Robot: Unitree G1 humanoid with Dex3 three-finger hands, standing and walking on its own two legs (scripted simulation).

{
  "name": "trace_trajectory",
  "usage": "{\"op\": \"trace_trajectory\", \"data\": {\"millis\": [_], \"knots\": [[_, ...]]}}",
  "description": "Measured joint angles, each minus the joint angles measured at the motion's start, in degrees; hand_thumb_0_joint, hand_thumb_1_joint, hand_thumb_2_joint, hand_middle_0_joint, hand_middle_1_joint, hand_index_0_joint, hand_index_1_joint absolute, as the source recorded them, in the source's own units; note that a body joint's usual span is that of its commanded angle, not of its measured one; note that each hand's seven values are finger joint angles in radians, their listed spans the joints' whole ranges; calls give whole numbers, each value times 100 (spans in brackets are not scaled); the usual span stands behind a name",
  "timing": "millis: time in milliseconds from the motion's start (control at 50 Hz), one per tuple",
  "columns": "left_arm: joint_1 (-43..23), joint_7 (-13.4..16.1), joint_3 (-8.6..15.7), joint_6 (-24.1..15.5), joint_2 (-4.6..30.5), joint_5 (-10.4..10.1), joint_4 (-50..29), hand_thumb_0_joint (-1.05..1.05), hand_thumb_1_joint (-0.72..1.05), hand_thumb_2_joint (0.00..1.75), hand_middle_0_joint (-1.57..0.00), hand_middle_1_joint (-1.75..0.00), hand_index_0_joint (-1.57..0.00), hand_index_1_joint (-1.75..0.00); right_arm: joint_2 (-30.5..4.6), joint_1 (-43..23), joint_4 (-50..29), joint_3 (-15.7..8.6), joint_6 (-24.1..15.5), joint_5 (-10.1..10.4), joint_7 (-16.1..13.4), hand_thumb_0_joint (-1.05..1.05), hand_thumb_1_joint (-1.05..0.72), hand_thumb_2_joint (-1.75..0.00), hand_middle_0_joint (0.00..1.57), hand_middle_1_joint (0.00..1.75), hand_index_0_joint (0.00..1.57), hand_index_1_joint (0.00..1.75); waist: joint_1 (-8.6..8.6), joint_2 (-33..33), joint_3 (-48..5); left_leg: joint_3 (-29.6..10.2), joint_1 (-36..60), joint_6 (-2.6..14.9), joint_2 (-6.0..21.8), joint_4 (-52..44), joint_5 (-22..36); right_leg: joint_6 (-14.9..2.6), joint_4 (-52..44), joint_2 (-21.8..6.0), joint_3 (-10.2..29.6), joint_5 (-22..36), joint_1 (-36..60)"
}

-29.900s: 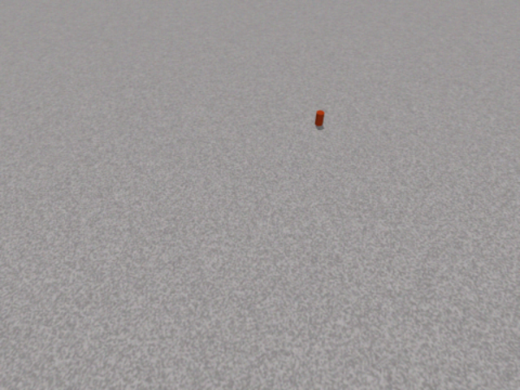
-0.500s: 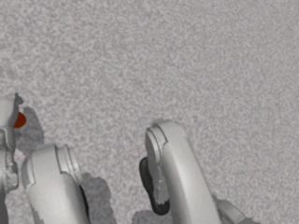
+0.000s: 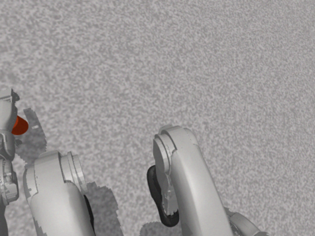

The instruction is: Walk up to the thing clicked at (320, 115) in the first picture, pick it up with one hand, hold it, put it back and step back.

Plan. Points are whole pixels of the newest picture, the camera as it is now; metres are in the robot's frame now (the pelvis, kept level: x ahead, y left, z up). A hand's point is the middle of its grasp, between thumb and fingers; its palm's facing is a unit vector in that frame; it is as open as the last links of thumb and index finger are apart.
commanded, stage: withdraw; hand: left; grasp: from above
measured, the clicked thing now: (12, 124) +0.41 +0.30 -0.25
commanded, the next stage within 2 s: home in 0.88 s
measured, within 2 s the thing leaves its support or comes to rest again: neither
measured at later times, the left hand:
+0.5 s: hand out of the picture +0.38 +0.31 -0.02, palm faces -0.47 -0.10 -0.88, open 13.4 cm
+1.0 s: hand out of the picture +0.41 +0.31 -0.10, palm faces -0.33 -0.06 -0.94, open 12.8 cm
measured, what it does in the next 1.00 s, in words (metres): stands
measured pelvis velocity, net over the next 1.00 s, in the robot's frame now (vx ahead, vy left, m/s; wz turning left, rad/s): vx -0.01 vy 0.00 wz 0.10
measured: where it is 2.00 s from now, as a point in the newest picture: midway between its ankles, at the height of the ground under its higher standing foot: (128, 222)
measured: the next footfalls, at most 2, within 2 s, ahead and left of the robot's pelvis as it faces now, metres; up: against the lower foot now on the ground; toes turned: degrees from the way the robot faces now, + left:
none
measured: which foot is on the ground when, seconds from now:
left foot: down 0.00-1.00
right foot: down 0.00-1.00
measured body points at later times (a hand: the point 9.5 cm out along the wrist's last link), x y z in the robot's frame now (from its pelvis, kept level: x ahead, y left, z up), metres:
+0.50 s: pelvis -0.02 -0.01 +0.10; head +0.17 +0.05 +0.50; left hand +0.40 +0.32 +0.03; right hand +0.13 -0.27 -0.02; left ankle +0.06 +0.13 -0.25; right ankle +0.10 -0.13 -0.25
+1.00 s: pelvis -0.01 +0.00 +0.04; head +0.19 +0.07 +0.44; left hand +0.42 +0.31 -0.04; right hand +0.05 -0.27 -0.07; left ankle +0.06 +0.13 -0.25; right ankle +0.10 -0.13 -0.25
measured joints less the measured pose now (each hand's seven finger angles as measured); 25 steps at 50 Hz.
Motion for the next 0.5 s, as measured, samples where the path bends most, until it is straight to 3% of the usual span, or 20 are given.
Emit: {"op": "trace_trajectory", "data": {"millis": [80, 160, 280, 400, 500], "knots": [[254, -249, -212, 208, -271, -242, -848, 0, -35, 88, -20, -92, -21, -90, 15, 159, 41, -224, 107, 196, 13, 0, -91, -90, 20, 30, 20, 30, 168, 138, -268, 62, -31, -4, 5, -95, -22, -40, -55, -26, 37, -44, -43], [577, -613, -515, 512, -709, -501, -1790, 0, -40, 91, -18, -93, -18, -92, 87, 268, 84, -512, 376, 566, -24, 0, -91, -90, 20, 30, 20, 30, 422, 366, -773, 234, 18, 13, 31, -397, -49, -82, -253, -82, 145, -118, -34], [574, -1511, -1013, 947, -1101, -824, -2416, 0, -44, 95, -18, -94, -17, -95, 148, 156, -114, -832, 829, 1016, -281, 0, -92, -90, 20, 30, 20, 30, 785, 600, -1191, 560, 481, 82, 101, -1108, 47, -68, -783, -138, 365, -74, 311], [338, -2444, -1290, 941, -1127, -1113, -2468, 0, -43, 94, -20, -92, -18, -94, 123, 66, -488, -874, 1104, 1227, -696, 0, -92, -91, 20, 30, 20, 30, 914, 653, -1271, 713, 1017, 106, 104, -1754, 241, -134, -1319, -198, 441, 77, 781], [255, -2876, -1511, 654, -1098, -1056, -2462, 0, -41, 94, -22, -91, -20, -93, 51, 150, -657, -767, 1220, 1321, -1040, 0, -92, -91, 20, 30, 20, 30, 929, 524, -1230, 734, 1267, 82, 77, -2072, 382, -196, -1592, -238, 431, 189, 1015]]}}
